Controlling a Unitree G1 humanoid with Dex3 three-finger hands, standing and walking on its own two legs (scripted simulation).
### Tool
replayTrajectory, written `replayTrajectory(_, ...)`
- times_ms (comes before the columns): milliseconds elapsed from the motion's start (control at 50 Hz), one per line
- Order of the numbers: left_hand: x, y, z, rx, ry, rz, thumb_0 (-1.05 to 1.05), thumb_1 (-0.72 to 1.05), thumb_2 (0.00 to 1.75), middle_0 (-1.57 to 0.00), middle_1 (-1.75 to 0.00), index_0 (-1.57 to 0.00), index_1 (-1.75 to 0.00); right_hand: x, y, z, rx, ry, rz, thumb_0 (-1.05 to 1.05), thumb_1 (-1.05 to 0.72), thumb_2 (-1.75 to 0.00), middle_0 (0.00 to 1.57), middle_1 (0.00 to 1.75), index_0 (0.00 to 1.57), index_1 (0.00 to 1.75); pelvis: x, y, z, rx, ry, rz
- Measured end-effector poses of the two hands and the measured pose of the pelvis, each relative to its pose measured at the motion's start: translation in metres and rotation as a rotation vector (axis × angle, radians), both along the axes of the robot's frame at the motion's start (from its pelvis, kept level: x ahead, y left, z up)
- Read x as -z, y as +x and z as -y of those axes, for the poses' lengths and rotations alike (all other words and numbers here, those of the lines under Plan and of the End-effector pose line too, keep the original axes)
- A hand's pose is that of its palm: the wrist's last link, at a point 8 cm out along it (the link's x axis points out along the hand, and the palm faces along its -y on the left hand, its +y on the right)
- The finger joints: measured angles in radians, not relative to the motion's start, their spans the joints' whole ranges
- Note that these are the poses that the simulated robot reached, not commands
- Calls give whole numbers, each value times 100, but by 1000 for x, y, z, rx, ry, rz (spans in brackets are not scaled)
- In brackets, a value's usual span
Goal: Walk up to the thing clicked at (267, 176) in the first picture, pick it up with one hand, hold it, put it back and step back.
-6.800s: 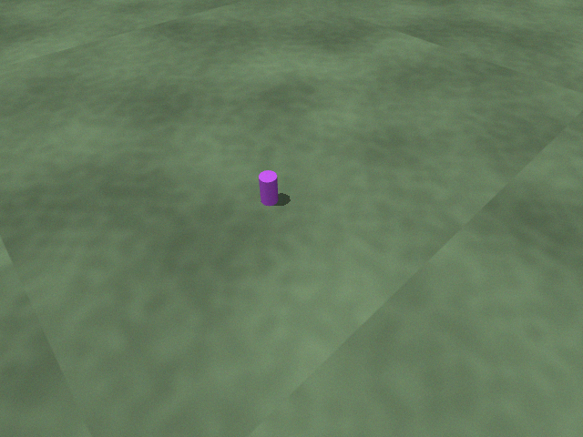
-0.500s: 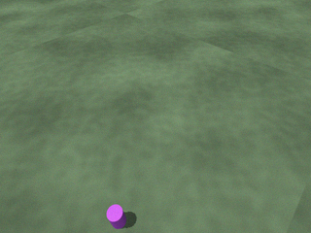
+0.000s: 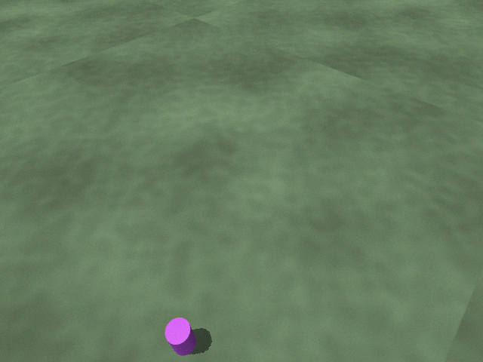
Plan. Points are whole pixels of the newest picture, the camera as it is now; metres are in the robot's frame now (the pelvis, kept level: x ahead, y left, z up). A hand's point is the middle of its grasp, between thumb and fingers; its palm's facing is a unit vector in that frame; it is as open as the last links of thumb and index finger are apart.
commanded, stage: stand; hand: left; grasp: from the side
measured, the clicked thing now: (181, 337) +0.37 +0.25 -0.71
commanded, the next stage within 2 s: go down in 0.60 s
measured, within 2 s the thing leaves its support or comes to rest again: neither
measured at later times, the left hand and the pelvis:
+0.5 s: hand out of the picture +0.08 +0.26 -0.16, palm faces -0.03 -0.94 -0.35, open 7.4 cm; pelvis +0.01 +0.00 +0.00, yaw +0 degrees
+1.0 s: hand out of the picture +0.16 +0.27 -0.16, palm faces +0.04 -0.94 -0.35, open 12.4 cm; pelvis -0.01 +0.01 -0.02, yaw +0 degrees
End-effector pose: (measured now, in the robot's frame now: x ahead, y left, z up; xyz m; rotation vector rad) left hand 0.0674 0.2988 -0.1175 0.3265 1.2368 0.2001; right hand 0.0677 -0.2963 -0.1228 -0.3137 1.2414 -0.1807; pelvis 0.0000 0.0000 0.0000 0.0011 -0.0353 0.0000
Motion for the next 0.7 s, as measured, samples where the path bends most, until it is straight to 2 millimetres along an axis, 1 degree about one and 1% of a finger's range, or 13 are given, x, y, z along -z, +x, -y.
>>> replayTrajectory(700, 0, 11, -3, 7, 2, 8, 1, 90, 90, -21, -30, -21, -30, -1, 8, -3, 6, -4, 4, 1, -91, -90, 21, 30, 20, 30, 0, 8, -3, 2, -1, -3)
